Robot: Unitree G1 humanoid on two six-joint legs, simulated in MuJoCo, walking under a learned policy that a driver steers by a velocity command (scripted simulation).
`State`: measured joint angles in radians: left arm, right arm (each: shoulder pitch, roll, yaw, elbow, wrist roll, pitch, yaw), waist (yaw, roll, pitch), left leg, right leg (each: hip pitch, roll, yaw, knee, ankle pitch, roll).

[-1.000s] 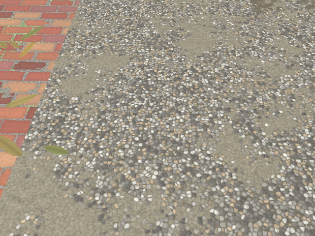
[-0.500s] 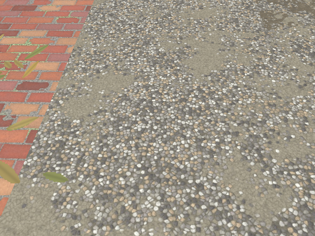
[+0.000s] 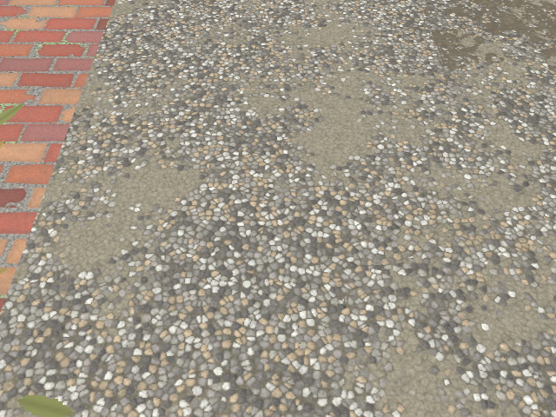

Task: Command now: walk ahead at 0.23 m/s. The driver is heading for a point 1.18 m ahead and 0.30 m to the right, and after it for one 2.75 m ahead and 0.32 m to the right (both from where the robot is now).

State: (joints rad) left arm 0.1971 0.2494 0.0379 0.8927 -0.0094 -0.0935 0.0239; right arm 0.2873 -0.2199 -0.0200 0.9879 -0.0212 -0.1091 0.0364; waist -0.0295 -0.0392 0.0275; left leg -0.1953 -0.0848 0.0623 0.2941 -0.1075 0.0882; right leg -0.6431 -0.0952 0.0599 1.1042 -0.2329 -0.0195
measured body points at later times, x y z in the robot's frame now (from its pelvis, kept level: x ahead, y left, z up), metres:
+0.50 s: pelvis +0.13 -0.04 -0.01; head +0.14 -0.05 +0.44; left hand +0.23 +0.19 -0.15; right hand +0.15 -0.29 -0.17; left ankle +0.07 +0.08 -0.74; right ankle +0.19 -0.14 -0.74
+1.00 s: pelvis +0.13 -0.04 -0.01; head +0.14 -0.04 +0.44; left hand +0.20 +0.21 -0.16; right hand +0.10 -0.27 -0.17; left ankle +0.07 +0.08 -0.74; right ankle +0.18 -0.14 -0.74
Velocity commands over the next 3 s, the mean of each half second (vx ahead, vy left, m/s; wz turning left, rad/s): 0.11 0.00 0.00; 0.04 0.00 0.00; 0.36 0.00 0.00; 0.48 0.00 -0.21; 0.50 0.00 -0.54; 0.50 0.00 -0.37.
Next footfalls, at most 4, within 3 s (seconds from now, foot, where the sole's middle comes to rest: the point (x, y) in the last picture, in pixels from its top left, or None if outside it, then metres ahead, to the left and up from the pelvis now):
0.20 right None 0.23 -0.14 -0.78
1.70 left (240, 376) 0.60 0.10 -0.78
2.28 right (340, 280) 0.87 -0.18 -0.78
2.78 left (313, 188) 1.22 -0.13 -0.78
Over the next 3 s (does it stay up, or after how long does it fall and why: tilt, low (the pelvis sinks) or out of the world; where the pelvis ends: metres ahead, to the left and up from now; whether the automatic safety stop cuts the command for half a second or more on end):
stays up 1.12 -0.18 0.00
